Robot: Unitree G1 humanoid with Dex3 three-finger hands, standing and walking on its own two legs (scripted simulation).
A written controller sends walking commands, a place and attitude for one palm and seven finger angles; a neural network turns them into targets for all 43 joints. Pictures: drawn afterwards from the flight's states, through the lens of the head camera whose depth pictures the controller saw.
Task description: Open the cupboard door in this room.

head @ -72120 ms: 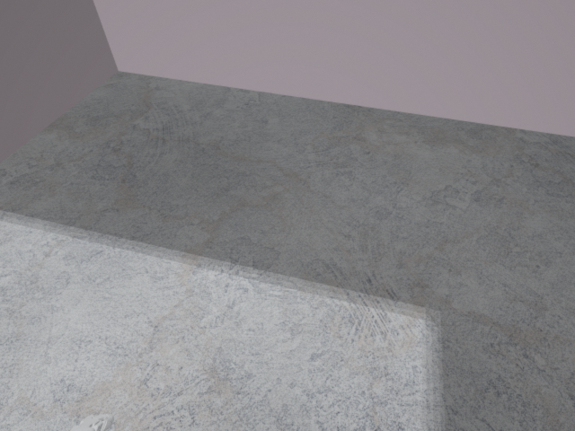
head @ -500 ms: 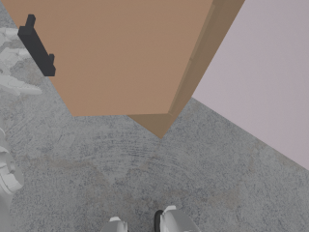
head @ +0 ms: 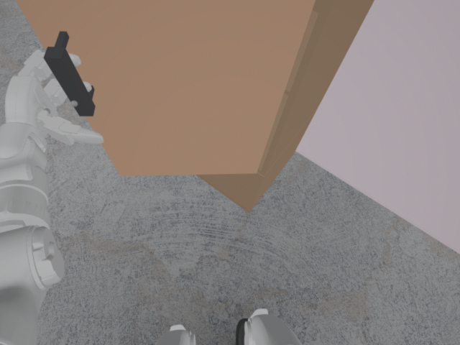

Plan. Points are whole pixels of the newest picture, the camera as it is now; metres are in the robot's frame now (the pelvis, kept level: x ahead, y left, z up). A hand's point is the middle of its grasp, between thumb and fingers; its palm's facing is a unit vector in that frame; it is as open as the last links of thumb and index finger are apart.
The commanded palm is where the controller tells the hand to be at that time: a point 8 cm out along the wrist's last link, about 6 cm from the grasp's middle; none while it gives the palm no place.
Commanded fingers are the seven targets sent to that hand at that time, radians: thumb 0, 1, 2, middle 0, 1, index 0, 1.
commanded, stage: slide the fingers in behind the handle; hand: left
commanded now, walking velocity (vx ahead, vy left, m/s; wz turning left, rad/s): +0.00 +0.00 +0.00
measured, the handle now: (75, 76) +0.56 +0.23 +0.09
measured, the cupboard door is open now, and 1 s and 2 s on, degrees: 40 40 48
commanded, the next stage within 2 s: close the thumb around the handle in 0.74 s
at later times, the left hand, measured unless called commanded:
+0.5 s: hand (83, 102) +0.50 +0.21 +0.09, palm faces +0.01 -1.00 -0.02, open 14.1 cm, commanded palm +0.47 +0.25 +0.09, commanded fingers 0.00 -0.50 0.30 -0.30 -1.20 -0.30 -1.20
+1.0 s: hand (81, 104) +0.49 +0.21 +0.09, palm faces +0.00 -1.00 -0.01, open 13.3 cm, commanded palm +0.47 +0.25 +0.09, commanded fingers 0.00 0.00 0.52 -0.34 -1.25 -0.34 -1.25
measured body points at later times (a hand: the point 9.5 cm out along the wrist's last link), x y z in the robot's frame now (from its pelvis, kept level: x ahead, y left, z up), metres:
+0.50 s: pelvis +0.00 -0.01 +0.00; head +0.12 +0.01 +0.43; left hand +0.49 +0.26 +0.09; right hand -0.01 -0.28 -0.11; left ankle -0.03 +0.09 -0.69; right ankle +0.03 -0.11 -0.69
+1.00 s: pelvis +0.00 +0.01 +0.00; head +0.11 +0.02 +0.44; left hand +0.49 +0.27 +0.09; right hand +0.02 -0.26 -0.11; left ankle -0.03 +0.09 -0.69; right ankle +0.03 -0.11 -0.69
